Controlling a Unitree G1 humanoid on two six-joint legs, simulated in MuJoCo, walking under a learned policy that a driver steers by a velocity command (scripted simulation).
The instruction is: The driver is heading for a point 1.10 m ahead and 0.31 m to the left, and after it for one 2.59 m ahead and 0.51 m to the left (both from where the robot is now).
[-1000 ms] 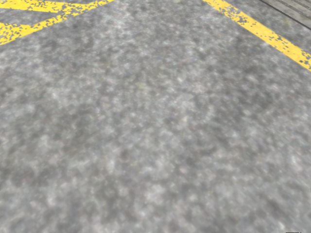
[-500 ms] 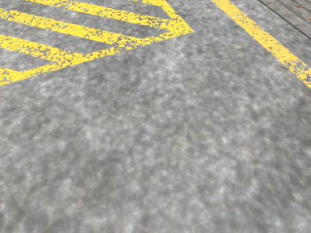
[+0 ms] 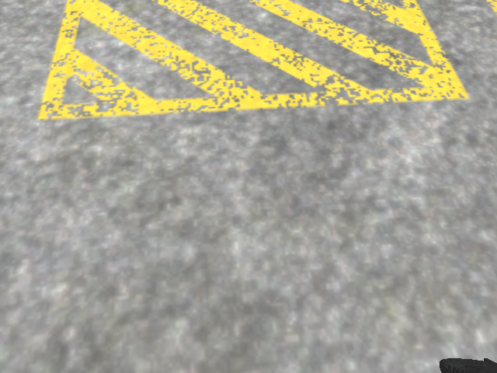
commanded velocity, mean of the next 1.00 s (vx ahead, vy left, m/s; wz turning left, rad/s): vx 0.50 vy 0.00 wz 0.18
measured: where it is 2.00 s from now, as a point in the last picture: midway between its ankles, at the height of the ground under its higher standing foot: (212, 179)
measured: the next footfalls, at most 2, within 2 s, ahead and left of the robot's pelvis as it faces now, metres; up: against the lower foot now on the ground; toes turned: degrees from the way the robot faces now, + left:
right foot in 0.44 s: +0.43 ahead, -0.15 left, +0.00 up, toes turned -1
left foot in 1.00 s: +0.71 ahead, +0.11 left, +0.00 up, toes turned +13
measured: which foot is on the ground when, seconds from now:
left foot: down 0.00-0.46, up 0.48-0.98, down 1.00-1.00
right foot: up 0.00-0.42, down 0.44-1.00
